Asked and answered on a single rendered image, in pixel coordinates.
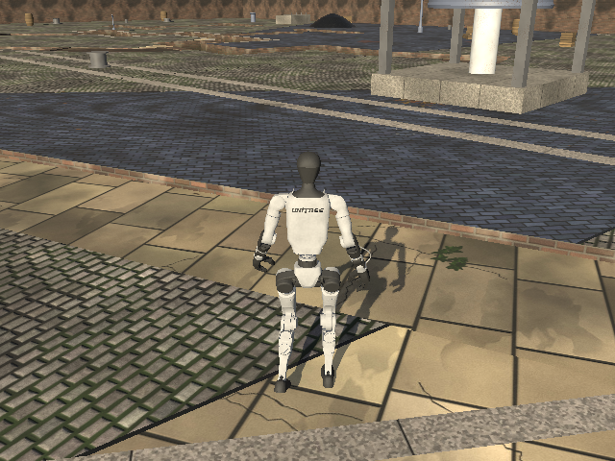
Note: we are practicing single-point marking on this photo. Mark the robot right upper arm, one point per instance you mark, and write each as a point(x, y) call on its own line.
point(343, 220)

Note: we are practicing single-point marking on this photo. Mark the robot left thigh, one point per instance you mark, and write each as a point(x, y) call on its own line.
point(285, 282)

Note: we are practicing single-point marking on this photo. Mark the right robot shin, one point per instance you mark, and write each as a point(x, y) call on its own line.
point(328, 343)

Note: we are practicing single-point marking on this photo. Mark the robot right hand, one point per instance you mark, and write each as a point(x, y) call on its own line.
point(364, 277)

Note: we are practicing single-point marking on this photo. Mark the left robot forearm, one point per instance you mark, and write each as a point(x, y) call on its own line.
point(261, 249)

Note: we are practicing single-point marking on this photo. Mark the robot left hand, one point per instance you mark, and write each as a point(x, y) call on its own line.
point(256, 263)

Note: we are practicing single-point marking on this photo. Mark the robot left upper arm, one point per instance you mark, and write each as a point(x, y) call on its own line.
point(272, 218)

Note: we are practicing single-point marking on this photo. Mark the right robot forearm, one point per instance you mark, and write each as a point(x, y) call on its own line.
point(356, 257)

